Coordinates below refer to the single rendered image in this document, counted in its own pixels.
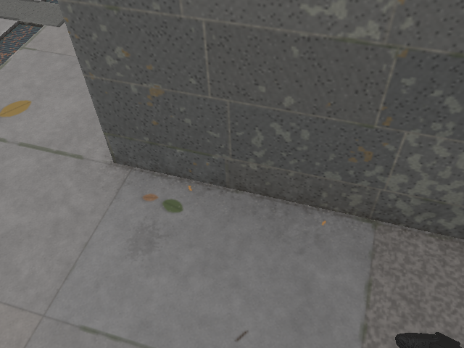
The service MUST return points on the robot right hand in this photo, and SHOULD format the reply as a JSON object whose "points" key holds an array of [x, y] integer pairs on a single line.
{"points": [[425, 340]]}

